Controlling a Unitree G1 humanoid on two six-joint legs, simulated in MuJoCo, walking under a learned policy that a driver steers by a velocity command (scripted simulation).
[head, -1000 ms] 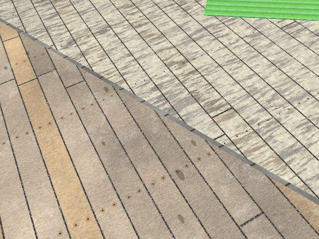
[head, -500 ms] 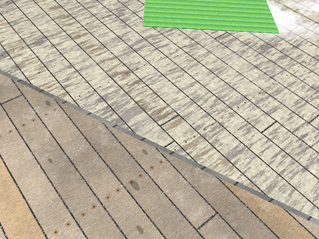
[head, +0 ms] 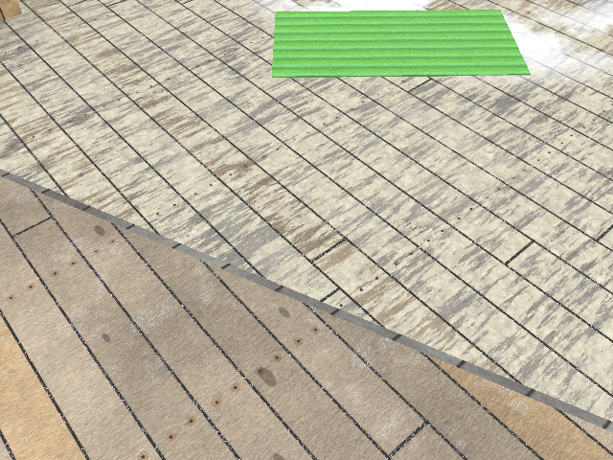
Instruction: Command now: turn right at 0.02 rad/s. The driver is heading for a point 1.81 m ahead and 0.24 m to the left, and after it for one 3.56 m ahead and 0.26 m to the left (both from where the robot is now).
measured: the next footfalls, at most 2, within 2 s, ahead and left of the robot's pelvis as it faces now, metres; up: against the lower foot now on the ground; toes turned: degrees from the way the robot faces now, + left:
right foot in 0.92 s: +0.30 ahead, -0.03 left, +0.00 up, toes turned -2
left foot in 1.18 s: +0.23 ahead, +0.16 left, +0.00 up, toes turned +1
